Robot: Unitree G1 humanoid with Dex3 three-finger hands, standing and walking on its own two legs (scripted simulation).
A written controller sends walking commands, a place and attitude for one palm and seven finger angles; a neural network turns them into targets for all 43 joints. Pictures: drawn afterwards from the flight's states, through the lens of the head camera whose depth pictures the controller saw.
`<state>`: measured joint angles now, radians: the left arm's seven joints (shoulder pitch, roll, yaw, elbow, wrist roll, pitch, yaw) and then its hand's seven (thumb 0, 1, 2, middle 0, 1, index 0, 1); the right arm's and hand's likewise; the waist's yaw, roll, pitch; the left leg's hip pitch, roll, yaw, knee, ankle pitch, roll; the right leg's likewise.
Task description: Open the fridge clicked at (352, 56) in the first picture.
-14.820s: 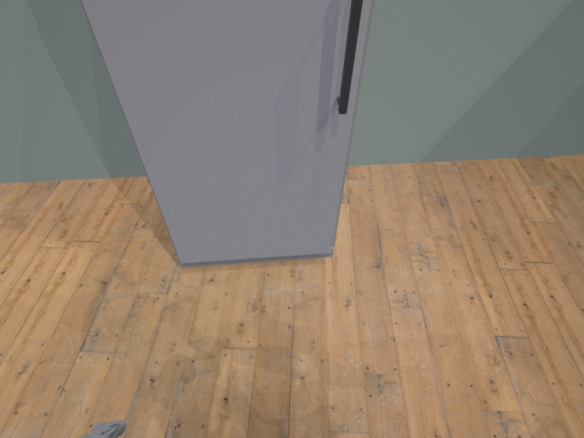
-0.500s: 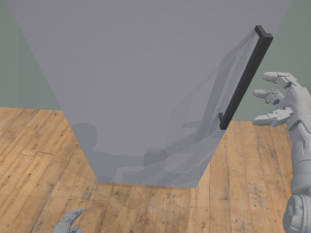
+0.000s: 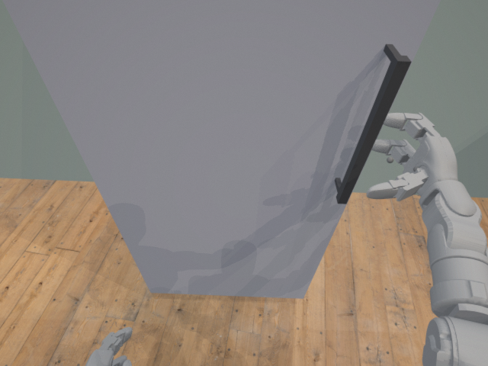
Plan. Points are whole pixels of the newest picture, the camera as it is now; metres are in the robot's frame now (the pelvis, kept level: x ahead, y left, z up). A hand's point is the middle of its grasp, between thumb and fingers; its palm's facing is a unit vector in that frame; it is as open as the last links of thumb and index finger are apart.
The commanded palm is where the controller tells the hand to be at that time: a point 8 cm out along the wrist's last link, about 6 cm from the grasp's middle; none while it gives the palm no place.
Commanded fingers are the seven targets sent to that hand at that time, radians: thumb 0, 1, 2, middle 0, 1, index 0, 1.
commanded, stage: feel for the door with the fingertips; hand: right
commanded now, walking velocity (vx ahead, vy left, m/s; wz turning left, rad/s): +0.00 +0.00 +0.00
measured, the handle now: (362, 137) +0.48 -0.16 +0.15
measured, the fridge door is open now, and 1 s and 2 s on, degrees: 0 0 0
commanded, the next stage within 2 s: slide the fingers in behind the handle in 0.76 s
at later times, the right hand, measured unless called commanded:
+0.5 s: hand (383, 152) +0.43 -0.18 +0.17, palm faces +0.00 +1.00 -0.01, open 14.0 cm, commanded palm +0.41 -0.23 +0.16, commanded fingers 0.00 0.50 -0.30 0.30 1.20 0.30 1.20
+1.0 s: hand (382, 147) +0.44 -0.19 +0.16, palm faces -0.03 +1.00 +0.00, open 13.7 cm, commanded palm +0.42 -0.24 +0.16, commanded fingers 0.00 0.50 -0.30 0.30 1.20 0.30 1.20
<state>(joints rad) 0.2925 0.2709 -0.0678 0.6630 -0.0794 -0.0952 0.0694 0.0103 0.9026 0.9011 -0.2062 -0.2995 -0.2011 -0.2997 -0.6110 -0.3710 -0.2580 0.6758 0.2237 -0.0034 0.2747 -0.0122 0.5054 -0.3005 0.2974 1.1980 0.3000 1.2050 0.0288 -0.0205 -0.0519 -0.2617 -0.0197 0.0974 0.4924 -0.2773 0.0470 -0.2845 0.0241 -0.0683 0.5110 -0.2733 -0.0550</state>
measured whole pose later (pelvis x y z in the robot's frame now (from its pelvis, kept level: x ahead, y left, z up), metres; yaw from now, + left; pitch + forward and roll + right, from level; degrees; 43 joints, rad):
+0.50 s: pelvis +0.00 +0.01 +0.00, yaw +0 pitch +3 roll +0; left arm 0.31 0.28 -0.06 0.67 -0.08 -0.08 0.07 0.01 0.90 0.90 -0.21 -0.30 -0.20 -0.30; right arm -0.70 -0.42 -0.28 0.81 0.20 -0.01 0.27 -0.01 0.50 -0.30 0.30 1.20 0.30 1.20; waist 0.05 -0.02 -0.04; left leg -0.28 -0.04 0.10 0.50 -0.28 0.07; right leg -0.30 0.01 -0.07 0.52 -0.27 -0.04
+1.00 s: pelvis +0.00 +0.01 +0.00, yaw +1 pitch +5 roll +0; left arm 0.35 0.29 -0.05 0.67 -0.08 -0.08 0.06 0.01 0.90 0.90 -0.21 -0.30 -0.20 -0.30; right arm -0.76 -0.45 -0.30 0.91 0.19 -0.07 0.30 -0.01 0.50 -0.30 0.35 1.24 0.35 1.24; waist 0.06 -0.02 -0.06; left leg -0.33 -0.04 0.09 0.52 -0.28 0.06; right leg -0.35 0.01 -0.07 0.55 -0.29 -0.05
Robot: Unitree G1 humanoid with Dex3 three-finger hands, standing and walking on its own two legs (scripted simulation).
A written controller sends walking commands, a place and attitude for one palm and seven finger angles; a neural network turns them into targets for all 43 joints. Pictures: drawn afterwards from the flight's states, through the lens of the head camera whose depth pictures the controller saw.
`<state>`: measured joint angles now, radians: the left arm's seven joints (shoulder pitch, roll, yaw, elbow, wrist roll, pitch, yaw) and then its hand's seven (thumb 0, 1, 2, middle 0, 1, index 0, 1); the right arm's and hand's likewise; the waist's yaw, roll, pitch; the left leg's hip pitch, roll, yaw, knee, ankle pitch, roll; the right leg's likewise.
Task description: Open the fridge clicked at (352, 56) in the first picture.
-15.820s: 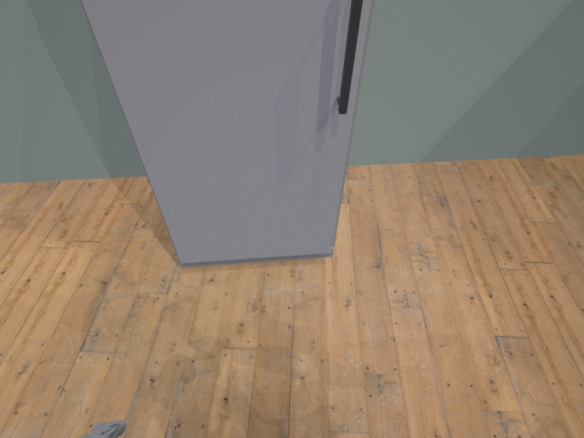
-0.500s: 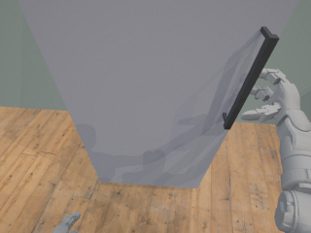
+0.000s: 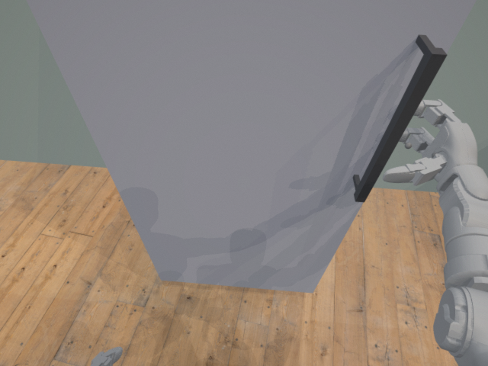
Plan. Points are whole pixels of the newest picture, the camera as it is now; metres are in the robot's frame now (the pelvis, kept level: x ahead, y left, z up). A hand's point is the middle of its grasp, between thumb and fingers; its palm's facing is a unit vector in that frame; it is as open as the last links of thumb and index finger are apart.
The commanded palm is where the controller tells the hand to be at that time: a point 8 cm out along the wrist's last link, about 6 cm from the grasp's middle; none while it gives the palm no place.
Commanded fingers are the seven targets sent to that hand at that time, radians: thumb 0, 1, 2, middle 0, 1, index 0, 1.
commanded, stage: slide the fingers in behind the handle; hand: right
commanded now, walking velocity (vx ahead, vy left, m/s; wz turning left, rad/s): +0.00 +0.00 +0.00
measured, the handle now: (385, 134) +0.48 -0.18 +0.15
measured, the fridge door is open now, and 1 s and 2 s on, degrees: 0 0 0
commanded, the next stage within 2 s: grip the handle and tug to test in 1.68 s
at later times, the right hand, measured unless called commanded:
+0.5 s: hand (398, 150) +0.43 -0.19 +0.16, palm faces -0.02 +1.00 +0.00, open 14.0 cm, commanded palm +0.40 -0.23 +0.16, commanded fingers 0.00 0.50 -0.30 0.30 1.20 0.30 1.20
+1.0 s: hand (382, 150) +0.43 -0.16 +0.16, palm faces -0.01 +1.00 +0.01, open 14.0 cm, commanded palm +0.40 -0.21 +0.16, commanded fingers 0.00 0.50 -0.30 0.30 1.20 0.30 1.20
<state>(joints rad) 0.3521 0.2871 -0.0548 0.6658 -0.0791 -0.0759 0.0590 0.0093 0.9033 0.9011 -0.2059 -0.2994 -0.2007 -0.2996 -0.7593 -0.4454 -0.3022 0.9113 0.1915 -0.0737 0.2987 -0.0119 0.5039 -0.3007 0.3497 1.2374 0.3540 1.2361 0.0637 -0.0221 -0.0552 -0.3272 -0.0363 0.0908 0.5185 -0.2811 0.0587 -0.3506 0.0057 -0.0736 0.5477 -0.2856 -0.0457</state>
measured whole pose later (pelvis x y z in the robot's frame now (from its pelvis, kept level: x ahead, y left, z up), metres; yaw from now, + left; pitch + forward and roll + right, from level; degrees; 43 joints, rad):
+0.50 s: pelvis +0.00 -0.01 +0.00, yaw +0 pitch +4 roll +1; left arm 0.30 0.27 -0.06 0.65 -0.08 -0.09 0.05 0.01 0.90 0.90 -0.21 -0.30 -0.20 -0.30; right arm -0.68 -0.35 -0.22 0.73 0.19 -0.02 0.21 -0.01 0.51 -0.30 0.30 1.20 0.30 1.21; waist 0.04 -0.02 -0.05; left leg -0.29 -0.02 0.09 0.50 -0.28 0.04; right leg -0.31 0.02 -0.08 0.53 -0.28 -0.06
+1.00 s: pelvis +0.00 +0.00 +0.00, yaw +0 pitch +3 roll +0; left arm 0.30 0.27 -0.05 0.66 -0.08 -0.05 0.05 0.01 0.90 0.90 -0.21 -0.30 -0.20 -0.30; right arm -0.65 -0.31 -0.22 0.69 0.19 0.03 0.16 -0.01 0.50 -0.30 0.30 1.20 0.30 1.20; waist 0.04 -0.03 -0.05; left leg -0.26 -0.04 0.09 0.49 -0.28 0.06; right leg -0.28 0.01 -0.07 0.51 -0.28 -0.04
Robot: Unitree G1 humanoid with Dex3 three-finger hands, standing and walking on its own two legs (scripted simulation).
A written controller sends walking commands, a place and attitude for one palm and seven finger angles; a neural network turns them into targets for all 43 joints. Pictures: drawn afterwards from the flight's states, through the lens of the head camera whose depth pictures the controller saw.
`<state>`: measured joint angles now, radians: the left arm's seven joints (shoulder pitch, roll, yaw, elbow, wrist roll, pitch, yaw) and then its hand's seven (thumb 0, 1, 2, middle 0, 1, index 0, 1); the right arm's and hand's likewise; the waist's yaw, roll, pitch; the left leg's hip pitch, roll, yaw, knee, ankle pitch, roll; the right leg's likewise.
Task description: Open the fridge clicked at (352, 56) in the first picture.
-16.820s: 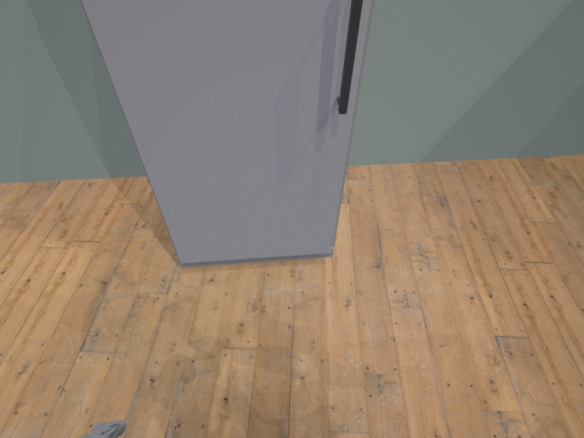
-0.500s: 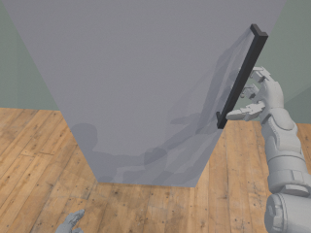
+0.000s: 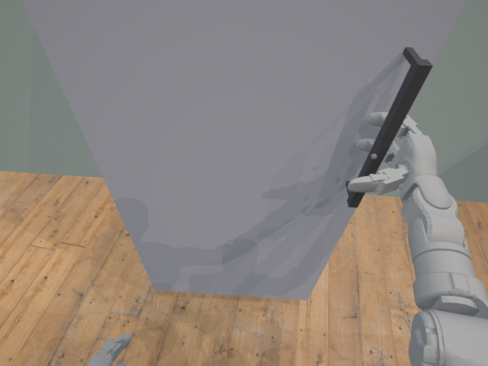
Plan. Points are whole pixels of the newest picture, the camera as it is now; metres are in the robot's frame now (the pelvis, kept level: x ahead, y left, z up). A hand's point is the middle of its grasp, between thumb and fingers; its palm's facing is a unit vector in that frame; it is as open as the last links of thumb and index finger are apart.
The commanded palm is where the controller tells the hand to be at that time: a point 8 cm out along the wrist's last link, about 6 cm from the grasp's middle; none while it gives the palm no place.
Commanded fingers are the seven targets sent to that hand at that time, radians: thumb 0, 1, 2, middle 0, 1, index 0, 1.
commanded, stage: slide the fingers in behind the handle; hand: right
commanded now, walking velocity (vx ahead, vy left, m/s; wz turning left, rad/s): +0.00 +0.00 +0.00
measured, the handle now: (376, 141) +0.47 -0.18 +0.15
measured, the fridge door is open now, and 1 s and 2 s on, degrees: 0 0 0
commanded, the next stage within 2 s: grip the handle and tug to test in 0.68 s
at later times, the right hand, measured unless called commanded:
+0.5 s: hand (368, 156) +0.42 -0.15 +0.16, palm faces -0.01 +1.00 +0.00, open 14.0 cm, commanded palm +0.40 -0.20 +0.16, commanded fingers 0.00 0.50 -0.30 0.30 1.20 0.30 1.20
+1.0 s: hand (372, 159) +0.41 -0.16 +0.16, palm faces -0.02 +1.00 +0.00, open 12.9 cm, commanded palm +0.39 -0.20 +0.16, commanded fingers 0.00 -0.06 -0.54 0.36 1.28 0.36 1.28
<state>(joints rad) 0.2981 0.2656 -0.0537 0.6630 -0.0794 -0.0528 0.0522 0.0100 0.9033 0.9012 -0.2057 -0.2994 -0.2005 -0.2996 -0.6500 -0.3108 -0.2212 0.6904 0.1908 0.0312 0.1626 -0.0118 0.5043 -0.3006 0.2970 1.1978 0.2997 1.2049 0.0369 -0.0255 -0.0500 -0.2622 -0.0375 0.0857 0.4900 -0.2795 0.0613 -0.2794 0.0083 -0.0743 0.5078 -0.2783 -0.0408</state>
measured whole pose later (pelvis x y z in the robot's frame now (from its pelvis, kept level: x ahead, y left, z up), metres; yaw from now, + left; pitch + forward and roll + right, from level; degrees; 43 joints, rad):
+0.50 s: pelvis +0.00 +0.01 +0.00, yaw +0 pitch +3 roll +0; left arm 0.30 0.27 -0.05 0.66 -0.08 -0.07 0.05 0.01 0.90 0.90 -0.20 -0.30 -0.20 -0.30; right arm -0.66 -0.31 -0.22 0.72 0.19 -0.01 0.16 -0.01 0.50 -0.30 0.29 1.20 0.29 1.20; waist 0.04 -0.03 -0.05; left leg -0.28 -0.04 0.09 0.50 -0.28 0.07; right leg -0.30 0.00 -0.07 0.52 -0.28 -0.03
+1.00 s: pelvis +0.00 -0.01 +0.00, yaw +0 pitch +2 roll +0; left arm 0.28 0.26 -0.05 0.66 -0.08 -0.06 0.04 0.01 0.90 0.90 -0.21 -0.30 -0.20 -0.30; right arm -0.60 -0.26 -0.18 0.61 0.19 0.03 0.13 -0.01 0.33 -0.38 0.30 1.22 0.30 1.23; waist 0.02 -0.03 -0.05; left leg -0.25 -0.03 0.08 0.49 -0.28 0.05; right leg -0.26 0.02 -0.08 0.50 -0.28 -0.05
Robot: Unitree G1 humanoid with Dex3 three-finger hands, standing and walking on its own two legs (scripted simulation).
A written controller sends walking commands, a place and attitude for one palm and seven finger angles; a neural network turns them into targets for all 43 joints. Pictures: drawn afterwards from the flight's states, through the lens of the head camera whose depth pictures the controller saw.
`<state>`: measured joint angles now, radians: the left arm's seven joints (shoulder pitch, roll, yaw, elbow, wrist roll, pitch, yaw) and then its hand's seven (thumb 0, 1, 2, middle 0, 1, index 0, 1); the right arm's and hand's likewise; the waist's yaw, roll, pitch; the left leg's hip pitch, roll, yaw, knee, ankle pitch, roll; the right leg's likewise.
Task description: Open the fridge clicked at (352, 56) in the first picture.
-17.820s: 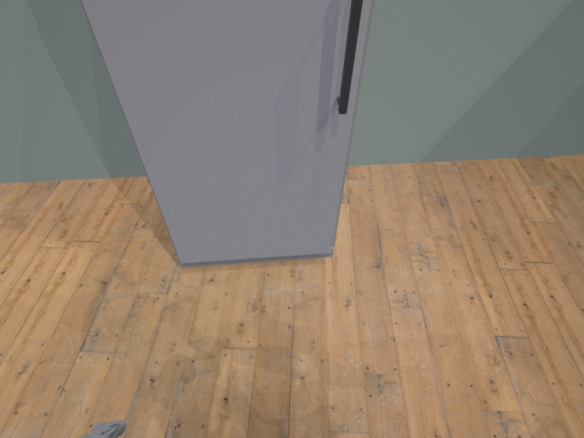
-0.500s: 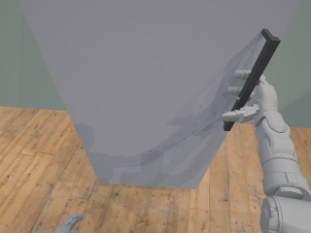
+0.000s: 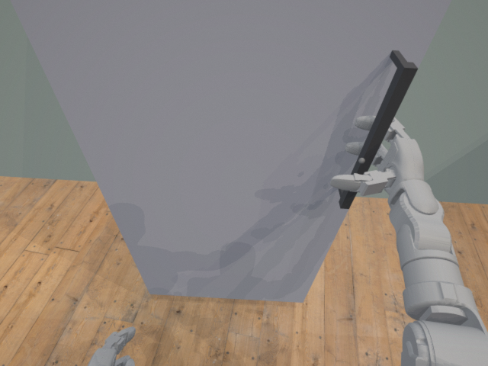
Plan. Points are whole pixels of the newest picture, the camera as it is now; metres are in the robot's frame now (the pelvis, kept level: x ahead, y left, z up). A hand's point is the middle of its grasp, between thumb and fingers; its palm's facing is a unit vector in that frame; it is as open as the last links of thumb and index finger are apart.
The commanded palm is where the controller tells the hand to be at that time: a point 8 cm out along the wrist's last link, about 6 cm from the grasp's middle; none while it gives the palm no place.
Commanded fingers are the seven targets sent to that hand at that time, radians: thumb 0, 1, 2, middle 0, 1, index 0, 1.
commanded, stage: grip the handle and tug to test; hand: right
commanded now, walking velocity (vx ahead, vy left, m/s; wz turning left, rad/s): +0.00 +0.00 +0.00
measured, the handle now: (366, 142) +0.47 -0.17 +0.15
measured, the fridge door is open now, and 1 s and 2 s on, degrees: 0 0 9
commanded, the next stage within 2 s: pull the door a little, standing still in 1.20 s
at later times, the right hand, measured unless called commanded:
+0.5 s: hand (363, 160) +0.41 -0.15 +0.16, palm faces -0.02 +1.00 +0.02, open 5.5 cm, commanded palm +0.39 -0.21 +0.16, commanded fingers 0.00 -0.90 -0.90 0.45 1.40 0.45 1.40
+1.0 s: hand (361, 159) +0.42 -0.15 +0.16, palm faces -0.01 +1.00 +0.01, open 5.2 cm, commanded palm +0.38 -0.20 +0.16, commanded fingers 0.00 -0.90 -0.90 0.45 1.40 0.45 1.40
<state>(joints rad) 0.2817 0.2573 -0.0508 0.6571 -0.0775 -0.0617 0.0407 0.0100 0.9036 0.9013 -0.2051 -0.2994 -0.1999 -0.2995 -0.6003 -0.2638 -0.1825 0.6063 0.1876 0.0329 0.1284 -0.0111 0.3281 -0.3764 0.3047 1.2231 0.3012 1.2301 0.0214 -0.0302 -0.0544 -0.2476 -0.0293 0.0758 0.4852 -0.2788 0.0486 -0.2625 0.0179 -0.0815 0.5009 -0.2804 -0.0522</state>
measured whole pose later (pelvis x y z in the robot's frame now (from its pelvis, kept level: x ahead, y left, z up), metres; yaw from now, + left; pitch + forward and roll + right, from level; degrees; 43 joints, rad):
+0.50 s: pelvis +0.00 +0.00 +0.00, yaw +1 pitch +2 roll +0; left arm 0.29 0.26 -0.06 0.66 -0.08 -0.05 0.05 0.01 0.90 0.90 -0.21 -0.30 -0.20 -0.30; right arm -0.61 -0.29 -0.21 0.63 0.19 0.04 0.15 0.01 -0.74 -0.83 0.39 1.36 0.40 1.35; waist 0.04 -0.02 -0.05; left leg -0.24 -0.04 0.07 0.47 -0.27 0.05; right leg -0.25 0.01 -0.09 0.49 -0.28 -0.05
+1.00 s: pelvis +0.00 +0.01 +0.00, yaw +1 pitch +3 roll +0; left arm 0.30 0.26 -0.05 0.64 -0.08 -0.05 0.04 0.01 0.90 0.90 -0.21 -0.30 -0.20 -0.30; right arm -0.61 -0.31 -0.23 0.65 0.19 0.03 0.16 0.00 -0.76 -0.83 0.40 1.40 0.43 1.40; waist 0.04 -0.03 -0.05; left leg -0.26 -0.05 0.06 0.48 -0.27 0.06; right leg -0.28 0.00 -0.09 0.50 -0.28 -0.04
